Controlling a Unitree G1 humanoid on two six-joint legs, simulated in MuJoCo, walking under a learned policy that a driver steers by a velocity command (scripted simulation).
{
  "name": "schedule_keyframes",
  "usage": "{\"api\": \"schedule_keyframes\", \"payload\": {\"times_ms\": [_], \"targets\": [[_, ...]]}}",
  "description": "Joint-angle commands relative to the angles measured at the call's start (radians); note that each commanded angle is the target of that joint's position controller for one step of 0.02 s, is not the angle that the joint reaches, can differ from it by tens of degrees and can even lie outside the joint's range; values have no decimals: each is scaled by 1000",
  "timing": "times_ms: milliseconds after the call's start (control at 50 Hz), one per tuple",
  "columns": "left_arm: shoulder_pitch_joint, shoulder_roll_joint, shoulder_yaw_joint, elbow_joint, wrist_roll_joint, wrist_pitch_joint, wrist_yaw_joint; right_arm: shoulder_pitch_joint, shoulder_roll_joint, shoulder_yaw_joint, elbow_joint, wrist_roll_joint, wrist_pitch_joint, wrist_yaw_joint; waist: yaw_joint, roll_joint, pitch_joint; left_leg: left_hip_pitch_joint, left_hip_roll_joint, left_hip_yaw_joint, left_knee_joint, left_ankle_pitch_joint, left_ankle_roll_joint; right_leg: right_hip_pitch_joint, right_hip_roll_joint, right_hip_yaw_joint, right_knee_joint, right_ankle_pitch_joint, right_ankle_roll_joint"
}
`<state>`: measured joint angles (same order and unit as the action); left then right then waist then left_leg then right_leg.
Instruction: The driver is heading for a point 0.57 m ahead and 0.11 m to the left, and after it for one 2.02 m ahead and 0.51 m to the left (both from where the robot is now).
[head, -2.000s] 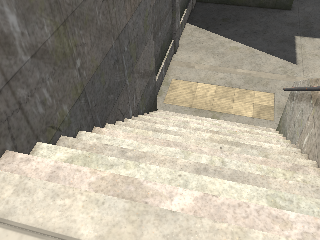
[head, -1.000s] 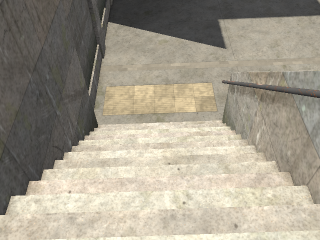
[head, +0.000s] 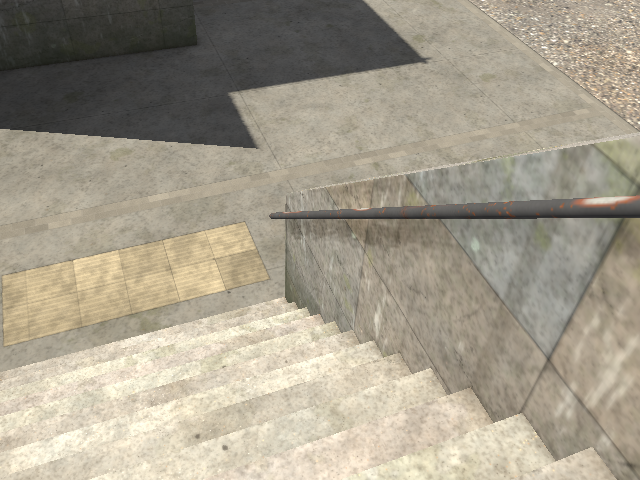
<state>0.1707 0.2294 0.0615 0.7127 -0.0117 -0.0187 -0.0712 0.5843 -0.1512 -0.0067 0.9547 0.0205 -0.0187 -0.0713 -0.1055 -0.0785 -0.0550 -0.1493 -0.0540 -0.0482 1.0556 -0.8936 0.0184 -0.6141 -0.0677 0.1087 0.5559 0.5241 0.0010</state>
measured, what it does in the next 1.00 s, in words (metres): goes down, turning left: right foot 0.20 m lower, then left foot 0.21 m lower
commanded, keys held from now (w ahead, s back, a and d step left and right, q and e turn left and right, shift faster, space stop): w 0.08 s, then w+q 0.88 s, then w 0.04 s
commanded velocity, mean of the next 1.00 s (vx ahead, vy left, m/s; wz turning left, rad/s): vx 0.50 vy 0.00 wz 0.40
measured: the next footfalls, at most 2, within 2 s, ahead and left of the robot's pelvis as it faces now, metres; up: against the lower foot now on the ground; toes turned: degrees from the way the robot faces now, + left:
right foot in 0.08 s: +0.18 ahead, -0.15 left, -0.20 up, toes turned -1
left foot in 0.62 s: +0.36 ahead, +0.12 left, -0.41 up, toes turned +12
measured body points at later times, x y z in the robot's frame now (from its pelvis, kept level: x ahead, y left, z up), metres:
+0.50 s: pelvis +0.25 -0.04 -0.21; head +0.23 -0.04 +0.24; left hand +0.14 +0.17 -0.36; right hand +0.40 -0.26 -0.33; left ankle +0.39 +0.15 -0.87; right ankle +0.14 -0.15 -0.84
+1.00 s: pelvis +0.50 +0.05 -0.43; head +0.48 +0.06 +0.02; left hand +0.56 +0.34 -0.52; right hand +0.58 -0.17 -0.57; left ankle +0.32 +0.11 -1.04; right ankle +0.66 -0.02 -1.14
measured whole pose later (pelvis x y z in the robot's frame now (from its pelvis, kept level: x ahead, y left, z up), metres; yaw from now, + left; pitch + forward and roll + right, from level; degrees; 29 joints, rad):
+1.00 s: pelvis +0.50 +0.05 -0.43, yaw +29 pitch +1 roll +2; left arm 0.15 0.22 0.06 0.69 0.02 -0.06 -0.01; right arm 0.48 -0.13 -0.03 0.94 0.04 -0.02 -0.07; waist -0.04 -0.09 -0.09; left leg -0.35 -0.22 -0.20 1.29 -0.91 0.07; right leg -0.54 0.01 0.15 0.70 0.46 0.03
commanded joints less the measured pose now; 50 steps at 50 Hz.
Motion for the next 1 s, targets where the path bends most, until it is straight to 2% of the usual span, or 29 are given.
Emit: {"api": "schedule_keyframes", "payload": {"times_ms": [20,60,80,100,120,160,180,200,220,260,280,300,360,520,580,600,620,640,660,700,720,740,760,800,840,860,900,940,1000], "targets": [[-12,68,17,-47,-18,-26,-9,-64,-151,-43,-19,-1,-2,-4,57,233,159,-124,170,-231,-26,613,150,90,-64,48,-105,51,-28],[458,182,73,130,-9,-27,11,-186,-168,-61,-5,3,-29,28,269,193,-15,-201,127,-158,374,889,94,551,-61,-55,-137,54,-62],[619,134,63,174,29,-20,38,-163,-161,-65,17,32,-38,40,382,-19,19,-299,-45,-26,873,610,22,682,-71,-113,-356,-13,-116],[665,92,22,266,46,-28,27,-32,-15,-54,40,4,-44,56,286,-245,-5,-786,-150,-128,1215,-109,5,1026,-152,-55,128,331,-129],[575,98,7,223,29,-24,21,82,-42,-51,-7,24,-51,58,181,-371,-47,-901,-87,-203,1135,-43,8,998,-207,43,250,441,-170],[471,60,-7,223,0,-26,-9,0,-85,-60,-43,39,-21,40,138,-45,-29,-917,-3,-121,966,198,16,718,-261,153,95,-132,-216],[386,164,24,234,14,-20,-7,-35,-67,-47,-114,60,1,23,58,-67,-35,-901,64,-83,847,399,43,507,-361,355,-68,-714,-297],[330,144,22,238,34,-32,9,-169,-63,-38,-139,64,13,10,84,-88,67,-963,115,-180,737,530,43,363,-417,490,-107,-810,-307],[257,55,-11,216,59,-50,25,-188,-124,-56,-143,49,30,8,60,52,155,-880,118,-229,539,701,37,182,-350,373,-108,-759,-246],[225,29,-37,244,64,-57,72,-156,-70,-57,-148,-5,44,12,25,-23,136,-777,109,-188,343,845,-20,96,-265,219,-54,-593,-213],[264,60,-38,265,79,-62,85,-130,-73,-60,-136,-3,46,21,14,-37,103,-720,96,-181,379,920,-25,97,-263,213,-24,-514,-208],[250,26,-40,260,55,-72,100,-165,-122,-76,-169,6,41,35,10,-36,94,-763,112,-257,201,1102,-2,157,-212,156,28,-614,-155],[302,44,-40,284,9,-80,135,-268,-95,-71,-213,-10,41,67,47,-21,125,-650,66,-205,-74,1451,-4,131,-163,9,107,-810,-128],[437,36,-5,283,0,-47,132,-453,-104,-60,-247,-13,63,113,210,-2,216,-691,85,-98,-211,1374,21,316,-234,-23,451,-855,-121],[221,106,26,262,1,-41,112,-214,-188,-103,-158,15,67,119,69,-92,116,-319,126,0,-265,1237,81,193,-256,-47,703,-593,-77],[172,80,23,254,-16,-48,103,-13,-210,-123,-89,6,58,110,-32,-3,40,30,52,140,-539,1253,108,131,-159,-194,964,-409,-36],[117,96,31,243,-9,-54,119,132,-206,-123,-38,-15,47,101,-151,206,69,211,81,91,-809,1332,188,28,-29,-244,1448,-658,6],[252,-9,18,193,21,-73,106,122,-239,-99,5,-11,18,117,-17,595,58,496,168,-128,-370,1849,269,-485,89,-171,1738,-1391,42],[272,46,19,145,22,-92,96,68,-195,-81,-26,8,23,118,17,591,-49,496,205,-229,-322,1873,303,-544,48,-67,1640,-1389,33],[143,37,19,99,-17,-75,110,6,-190,-84,-35,-5,30,113,53,92,-43,285,235,-323,-376,1373,287,-586,-4,-80,1462,-1186,-11],[131,8,13,81,-33,-68,122,-4,-172,-71,-40,-9,19,106,74,16,-52,183,270,-382,-365,1242,292,-608,-24,-24,1273,-930,-19],[101,-42,-11,33,-41,-56,114,-48,-221,-80,-38,-35,12,103,111,155,-63,87,396,-619,-427,1122,358,-627,-58,42,1144,-898,-8],[35,12,2,-1,-19,-35,123,-181,-129,-44,-100,-47,1,70,151,75,42,-170,333,-583,-438,1083,319,-516,-49,61,864,-710,45],[153,14,12,51,37,-27,128,-278,-190,-56,-111,-48,-3,30,228,96,-15,-450,181,-441,-407,1163,267,-83,5,-17,750,-430,74],[81,95,37,23,7,-48,100,-159,-147,-48,-62,7,-40,4,166,137,28,-299,124,-425,-296,919,233,-187,11,60,519,-104,48],[-11,69,21,-23,34,-49,93,-162,-104,-35,-70,33,-40,-20,149,69,65,-429,31,-313,-267,684,209,-27,37,32,237,87,52],[-139,-13,-1,-95,43,-35,76,-116,-119,-40,-53,26,-23,-24,72,61,91,-555,-20,-283,-266,524,197,219,106,-51,52,115,63],[38,31,11,-62,29,-27,63,-178,-124,-46,-70,16,-14,-18,153,210,70,-532,-26,-344,-89,542,210,259,83,16,167,83,36],[272,114,46,41,20,-43,48,-151,-83,-48,-64,27,1,1,198,186,56,-278,-1,-449,208,762,202,231,51,38,155,-154,18]]}}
